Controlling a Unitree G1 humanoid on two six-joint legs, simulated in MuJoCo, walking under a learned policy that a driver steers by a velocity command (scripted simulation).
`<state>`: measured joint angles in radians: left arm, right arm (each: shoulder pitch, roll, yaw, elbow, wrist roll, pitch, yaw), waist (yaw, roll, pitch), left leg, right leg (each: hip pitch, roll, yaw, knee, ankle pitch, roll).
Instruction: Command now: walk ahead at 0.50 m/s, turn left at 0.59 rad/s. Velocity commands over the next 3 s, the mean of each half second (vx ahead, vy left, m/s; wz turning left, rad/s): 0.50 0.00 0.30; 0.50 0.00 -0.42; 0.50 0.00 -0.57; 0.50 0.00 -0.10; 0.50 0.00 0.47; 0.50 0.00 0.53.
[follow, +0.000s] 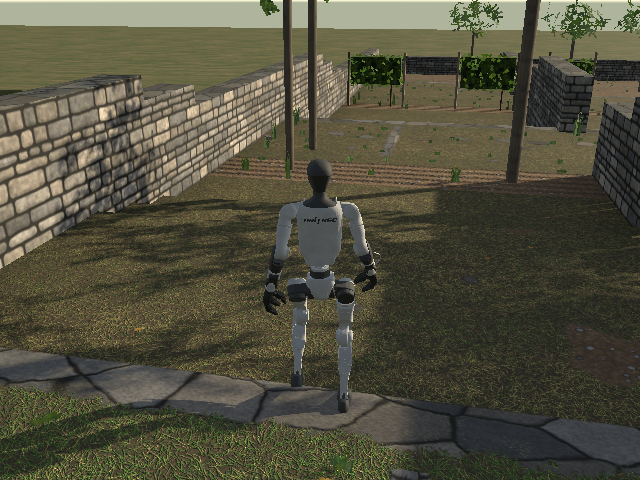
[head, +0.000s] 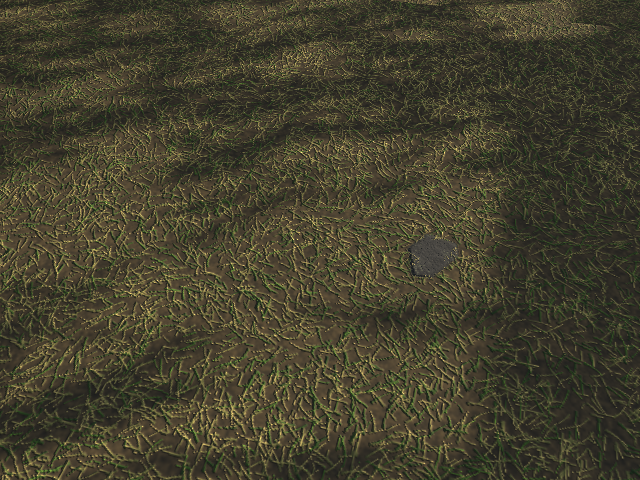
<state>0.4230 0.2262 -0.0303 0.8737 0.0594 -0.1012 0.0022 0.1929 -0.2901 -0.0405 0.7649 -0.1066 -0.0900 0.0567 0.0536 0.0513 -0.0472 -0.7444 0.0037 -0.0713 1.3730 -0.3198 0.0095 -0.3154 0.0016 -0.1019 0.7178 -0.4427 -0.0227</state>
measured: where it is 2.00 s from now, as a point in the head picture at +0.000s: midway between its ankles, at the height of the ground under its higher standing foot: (411, 298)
